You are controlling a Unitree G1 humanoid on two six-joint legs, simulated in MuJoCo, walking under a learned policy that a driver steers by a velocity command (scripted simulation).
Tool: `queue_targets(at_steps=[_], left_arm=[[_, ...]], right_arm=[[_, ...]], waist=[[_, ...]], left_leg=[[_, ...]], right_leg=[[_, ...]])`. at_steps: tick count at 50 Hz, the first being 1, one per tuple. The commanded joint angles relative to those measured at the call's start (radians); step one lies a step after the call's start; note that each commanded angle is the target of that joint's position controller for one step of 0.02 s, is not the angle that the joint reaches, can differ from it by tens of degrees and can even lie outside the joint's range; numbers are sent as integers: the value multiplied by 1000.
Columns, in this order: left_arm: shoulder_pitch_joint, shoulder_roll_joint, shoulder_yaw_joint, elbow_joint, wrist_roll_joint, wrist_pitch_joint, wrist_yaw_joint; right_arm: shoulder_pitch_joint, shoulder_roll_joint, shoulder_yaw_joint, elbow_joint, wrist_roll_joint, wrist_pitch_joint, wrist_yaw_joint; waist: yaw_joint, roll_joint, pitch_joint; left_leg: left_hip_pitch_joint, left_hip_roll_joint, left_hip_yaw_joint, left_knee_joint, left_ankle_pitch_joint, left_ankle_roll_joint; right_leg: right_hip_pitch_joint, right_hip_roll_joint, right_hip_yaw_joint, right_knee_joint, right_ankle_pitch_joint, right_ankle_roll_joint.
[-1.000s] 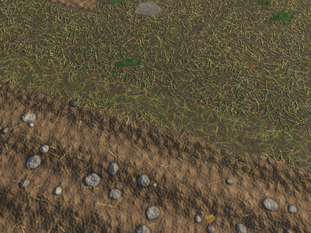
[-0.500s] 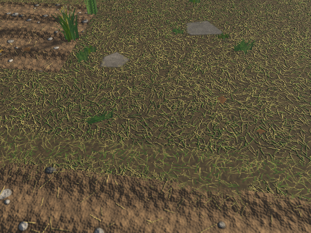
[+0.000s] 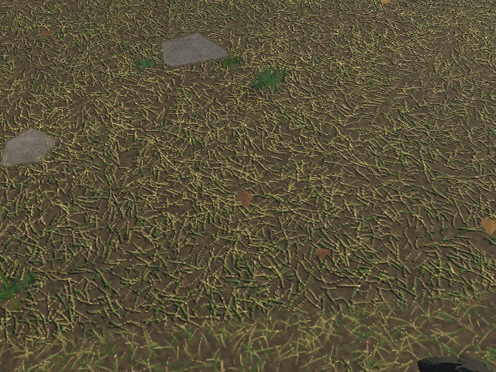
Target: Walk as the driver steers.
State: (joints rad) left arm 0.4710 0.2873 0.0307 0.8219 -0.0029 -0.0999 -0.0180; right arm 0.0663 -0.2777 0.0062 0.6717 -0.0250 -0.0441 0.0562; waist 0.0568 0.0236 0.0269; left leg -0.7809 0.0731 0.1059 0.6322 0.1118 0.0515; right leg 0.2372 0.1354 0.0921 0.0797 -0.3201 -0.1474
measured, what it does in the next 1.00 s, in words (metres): walks ahead, turning left: left foot, then right foot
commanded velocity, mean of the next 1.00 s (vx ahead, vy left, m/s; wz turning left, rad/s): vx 0.99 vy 0.00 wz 0.79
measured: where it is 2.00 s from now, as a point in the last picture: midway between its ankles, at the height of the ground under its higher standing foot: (112, 135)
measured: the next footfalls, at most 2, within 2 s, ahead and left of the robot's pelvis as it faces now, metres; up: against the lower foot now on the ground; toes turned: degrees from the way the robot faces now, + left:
left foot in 0.10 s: +0.33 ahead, +0.06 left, +0.00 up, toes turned +5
right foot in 0.52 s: +0.78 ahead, -0.06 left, +0.00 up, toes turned +27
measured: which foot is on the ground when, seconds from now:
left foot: up 0.00-0.08, down 0.10-0.50, up 0.52-0.94, down 0.96-1.00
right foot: down 0.00-0.10, up 0.12-0.50, down 0.52-0.96, up 0.98-1.00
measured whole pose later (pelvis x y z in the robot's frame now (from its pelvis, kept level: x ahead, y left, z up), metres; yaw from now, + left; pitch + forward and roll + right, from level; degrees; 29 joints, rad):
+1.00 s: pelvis +0.92 +0.22 -0.03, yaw +50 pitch +0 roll -2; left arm 0.50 0.25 0.02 0.88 0.04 -0.05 0.01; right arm 0.03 -0.30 -0.02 0.66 -0.03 -0.02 0.05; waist 0.05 0.05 0.04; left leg -0.55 -0.10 0.13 0.77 -0.25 0.20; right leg 0.06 -0.08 -0.22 1.05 -0.44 0.05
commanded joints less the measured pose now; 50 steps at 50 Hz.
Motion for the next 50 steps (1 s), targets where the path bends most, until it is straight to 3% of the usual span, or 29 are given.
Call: queue_targets(at_steps=[1, 3, 5, 6, 7, 8, 9, 10, 13, 16, 18, 22, 24, 25, 26, 27, 28, 29, 31, 32, 35, 42, 44, 45, 46, 47, 48, 49, 50], left_arm=[[17, 188, 42, -3, 15, -22, 24], [-41, 225, 55, -11, 62, 5, 51], [-199, 251, 67, -40, 76, 31, 64], [-169, 101, 38, -88, 39, 8, 42], [-86, 83, 9, -126, 17, -16, 26], [-180, 116, -2, -139, 31, -30, 23], [-232, 122, -10, -155, 41, -41, 14], [-294, 105, -17, -181, 61, -33, 12], [-285, 60, -45, -205, 94, 29, 3], [-474, 62, -64, -289, 67, 24, -10], [-547, 30, -76, -312, 44, 23, -15], [-573, 68, -59, -321, 35, 11, -4], [-422, 138, -25, -274, 33, 3, 15], [-247, 173, -4, -232, 31, -2, 29], [-19, 243, 30, -194, 49, -6, 52], [60, 308, 50, -176, 93, -2, 61], [-26, 324, 65, -174, 72, 11, 50], [-135, 194, 46, -195, 65, 16, 45], [-137, 98, 23, -151, 62, 20, 35], [-124, 92, 20, -121, 58, 14, 40], [-86, 36, 9, -54, 26, -13, 17], [-77, 120, 26, 0, 31, -35, 23], [-20, 167, 35, 7, 32, -22, 36], [-20, 188, 40, -5, 31, -13, 49], [-37, 247, 52, -15, 33, 1, 54], [-83, 265, 60, -31, 38, 18, 57], [-104, 237, 58, -36, 46, 31, 44], [-95, 91, 26, -64, 65, 31, 24], [-34, 92, 14, -171, 24, 16, 29]], right_arm=[[-61, -87, -20, -45, 15, -19, -5], [180, -162, -49, 34, 20, -10, -15], [634, -227, -93, 172, 24, 1, -37], [652, -316, -131, 194, 16, 20, -47], [462, -277, -121, 154, 7, 17, -34], [378, -218, -117, 124, 7, 11, -37], [374, -138, -98, 149, 12, 9, -40], [366, -114, -90, 166, 10, 1, -44], [339, -140, -83, 176, 14, -32, -49], [344, -167, -97, 156, 17, -49, -45], [367, -179, -108, 155, 31, -50, -38], [416, -209, -129, 163, 34, -42, -43], [403, -250, -139, 160, 24, -40, -48], [354, -276, -145, 150, 20, -43, -44], [309, -216, -130, 125, 16, -57, -42], [344, -31, -85, 80, 44, -62, -48], [386, -72, -72, 38, 54, -50, -49], [284, -131, -81, 63, 28, -29, -54], [158, -120, -84, 61, -3, -10, -27], [173, -90, -79, 35, -9, 4, -11], [87, -40, -57, -22, -9, 41, 14], [-147, -53, -20, -129, -8, 42, 54], [-131, -74, -24, -109, -6, 36, 48], [-45, -95, -34, -72, 10, 38, 42], [64, -112, -42, -52, -4, 31, 34], [252, -158, -65, 2, -8, 28, 18], [431, -204, -100, 75, -1, 21, -12], [369, -272, -120, 99, 8, 29, -40], [321, -362, -137, 40, -19, 44, -45]], waist=[[-39, -105, 32], [-167, -143, -108], [-412, -92, -216], [-297, 306, -260], [-166, 243, -371], [-173, 55, -250], [-125, -89, -124], [-92, -148, -41], [-7, -92, 65], [-52, -43, 128], [-104, 11, 108], [-151, 26, 24], [-79, 20, -99], [31, 14, -194], [135, -26, -318], [95, -282, -416], [21, -424, -452], [26, -231, -267], [27, -54, -81], [-11, -135, -81], [-44, -131, -9], [-69, -55, 129], [-83, -82, 75], [-123, -109, -24], [-196, -139, -43], [-289, -155, -107], [-343, -95, -175], [-222, 133, -109], [-146, 206, -319]], left_leg=[[281, -120, 59, -60, 17, 65], [485, -211, 66, -16, -109, 90], [868, -167, -22, -80, -217, 157], [1213, 63, -500, -43, -313, 309], [1263, 197, -966, -284, -508, 442], [1133, 194, -945, -353, -622, 418], [926, 163, -843, -400, -639, 357], [751, 104, -737, -423, -565, 304], [452, -13, -567, -461, -469, 286], [291, -56, -497, -544, -351, 274], [315, -88, -461, -533, -211, 220], [576, -50, -489, -407, 85, 156], [667, -54, -480, -172, 350, 112], [609, -85, -460, 46, 338, 90], [459, -125, -413, 339, 141, 82], [159, -218, -304, 652, -629, 69], [16, -170, -246, 797, -579, 75], [-36, -91, -213, 799, -460, 73], [15, -30, -191, 701, -384, 56], [17, -17, -186, 690, -384, 45], [-37, 29, -166, 677, -355, 41], [112, -28, 41, 216, -102, 92], [239, -118, 117, 147, -127, 126], [364, -174, 125, 173, -154, 139], [465, -186, 102, 144, -233, 163], [668, -192, 42, 113, -277, 204], [928, -182, -46, 32, -268, 227], [1036, -17, -269, 48, -239, 247], [1275, 202, -784, -150, -317, 421]], right_leg=[[-117, -257, -96, 35, 1229, 64], [-43, -296, -125, 316, 1542, 95], [-250, -231, -189, 1024, 1452, 116], [-787, 4, -143, 1603, 243, 195], [-1018, 19, 30, 1703, -80, 182], [-1052, -60, 78, 1631, -6, 149], [-1009, -120, 70, 1490, 44, 119], [-947, -159, 50, 1379, 36, 114], [-870, -215, 2, 1208, -13, 153], [-782, -246, -62, 840, 171, 200], [-689, -218, -94, 645, 363, 202], [-612, -159, -85, 451, 427, 180], [-428, -105, -86, 424, 266, 158], [-228, -130, -73, 429, 207, 145], [20, -281, 57, 468, -44, 117], [244, -583, 486, 353, -373, 68], [204, -646, 840, 189, -497, 0], [52, -572, 651, 179, -514, 15], [-166, -456, 275, 192, -63, 71], [-200, -452, 222, 183, -13, 60], [-267, -428, 31, 143, 238, 88], [-323, -345, -350, 42, 727, 142], [-230, -342, -382, 153, 1169, 157], [-194, -346, -390, 283, 1431, 163], [-223, -388, -374, 468, 1511, 166], [-299, -427, -344, 705, 1491, 154], [-458, -372, -336, 1019, 1066, 145], [-779, -195, -316, 1405, -118, 145], [-1048, -137, -130, 1612, -200, 157]])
